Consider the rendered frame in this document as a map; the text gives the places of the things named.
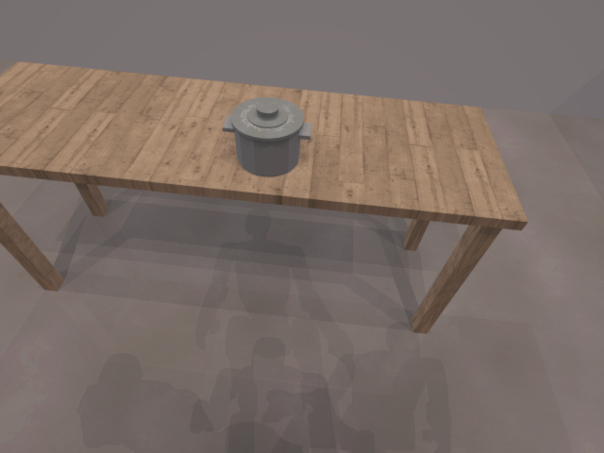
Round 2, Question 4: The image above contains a pot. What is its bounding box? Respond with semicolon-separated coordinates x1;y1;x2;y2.
223;115;312;176

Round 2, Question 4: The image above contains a knob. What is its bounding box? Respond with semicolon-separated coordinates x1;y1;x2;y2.
257;101;278;118

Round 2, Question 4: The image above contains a lid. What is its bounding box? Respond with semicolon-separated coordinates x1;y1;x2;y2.
230;97;304;142

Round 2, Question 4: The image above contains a table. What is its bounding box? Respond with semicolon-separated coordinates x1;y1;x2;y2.
0;61;528;334

